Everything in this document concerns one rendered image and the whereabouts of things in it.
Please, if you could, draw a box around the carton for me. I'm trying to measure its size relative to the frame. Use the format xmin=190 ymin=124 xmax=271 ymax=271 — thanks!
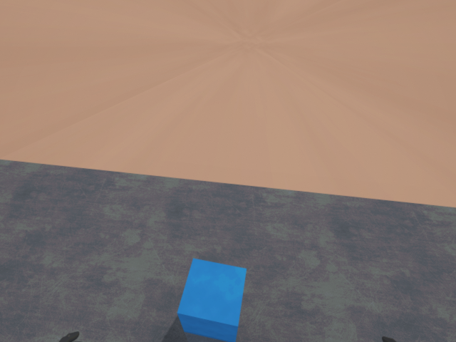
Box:
xmin=177 ymin=258 xmax=247 ymax=342

